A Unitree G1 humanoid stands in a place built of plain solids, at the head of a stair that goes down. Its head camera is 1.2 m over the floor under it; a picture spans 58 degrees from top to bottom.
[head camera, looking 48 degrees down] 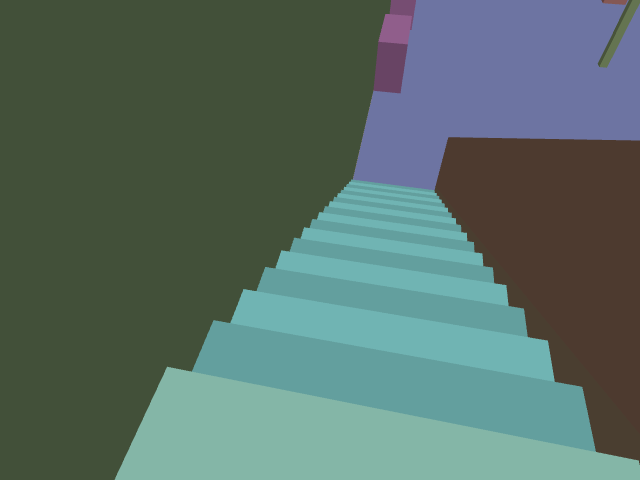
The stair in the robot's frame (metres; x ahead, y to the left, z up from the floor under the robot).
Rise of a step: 0.19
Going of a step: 0.28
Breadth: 1.30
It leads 11 degrees to the right of straight ahead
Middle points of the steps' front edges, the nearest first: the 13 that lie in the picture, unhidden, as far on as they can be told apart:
0.45 -0.18 0.00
0.73 -0.24 -0.19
1.00 -0.29 -0.38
1.28 -0.35 -0.57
1.55 -0.40 -0.76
1.83 -0.46 -0.95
2.11 -0.52 -1.14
2.38 -0.57 -1.33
2.66 -0.63 -1.52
2.93 -0.68 -1.71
3.21 -0.74 -1.90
3.48 -0.79 -2.08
3.76 -0.85 -2.27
